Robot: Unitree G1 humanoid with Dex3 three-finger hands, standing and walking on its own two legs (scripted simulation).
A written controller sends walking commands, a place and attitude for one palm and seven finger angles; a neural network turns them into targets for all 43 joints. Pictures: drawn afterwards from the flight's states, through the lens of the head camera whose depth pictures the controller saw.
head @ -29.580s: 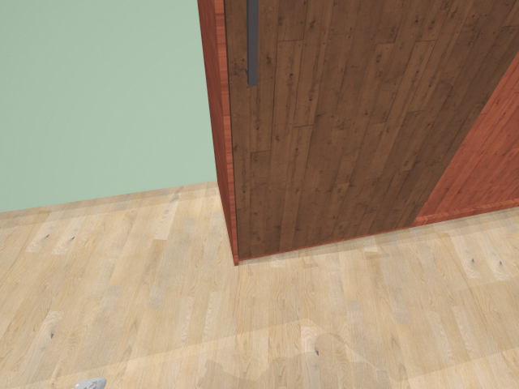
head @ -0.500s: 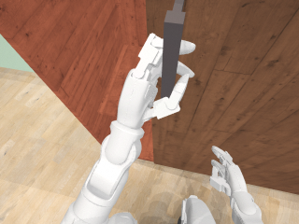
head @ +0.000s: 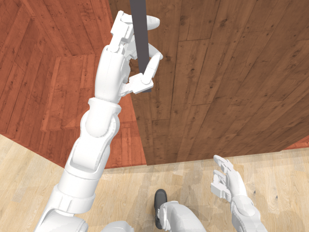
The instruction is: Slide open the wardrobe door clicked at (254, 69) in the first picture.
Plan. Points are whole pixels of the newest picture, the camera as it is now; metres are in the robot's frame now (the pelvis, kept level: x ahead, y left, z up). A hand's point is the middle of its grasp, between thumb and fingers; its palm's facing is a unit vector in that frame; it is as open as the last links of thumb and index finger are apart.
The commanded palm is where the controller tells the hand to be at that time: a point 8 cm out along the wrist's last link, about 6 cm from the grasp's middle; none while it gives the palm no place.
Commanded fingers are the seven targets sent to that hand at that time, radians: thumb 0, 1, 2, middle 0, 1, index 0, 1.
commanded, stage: step sideways, sliding the door along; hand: left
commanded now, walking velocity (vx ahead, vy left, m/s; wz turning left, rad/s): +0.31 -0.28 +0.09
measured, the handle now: (142, 43) +0.41 +0.02 +0.23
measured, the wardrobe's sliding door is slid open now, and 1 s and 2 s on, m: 0.43 0.59 0.59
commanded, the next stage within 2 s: stop walking and hold the door there in 1.12 s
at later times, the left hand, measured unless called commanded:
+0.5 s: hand (216, 65) +0.37 -0.10 +0.22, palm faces -0.05 -1.00 -0.05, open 6.4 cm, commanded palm +0.36 -0.09 +0.21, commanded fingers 0.00 0.90 0.90 -0.45 -1.40 -0.45 -1.40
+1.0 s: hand (258, 57) +0.39 -0.18 +0.22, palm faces +0.32 -0.94 -0.10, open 6.3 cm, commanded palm +0.36 -0.20 +0.21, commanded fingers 0.00 0.90 0.90 -0.45 -1.40 -0.45 -1.40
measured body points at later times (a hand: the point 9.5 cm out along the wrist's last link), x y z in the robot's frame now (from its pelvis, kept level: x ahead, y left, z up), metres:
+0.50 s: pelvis -0.04 -0.17 +0.00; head +0.06 -0.18 +0.44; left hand +0.37 -0.05 +0.22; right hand +0.18 -0.41 -0.11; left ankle -0.03 -0.07 -0.71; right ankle +0.01 -0.29 -0.72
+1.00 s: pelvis -0.01 -0.37 +0.00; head +0.08 -0.38 +0.43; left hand +0.37 -0.13 +0.22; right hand +0.22 -0.56 -0.13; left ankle -0.04 -0.21 -0.69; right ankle -0.01 -0.52 -0.72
